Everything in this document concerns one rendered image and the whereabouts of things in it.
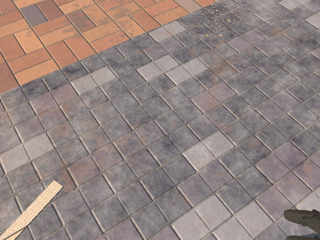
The robot right hand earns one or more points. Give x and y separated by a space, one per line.
306 218

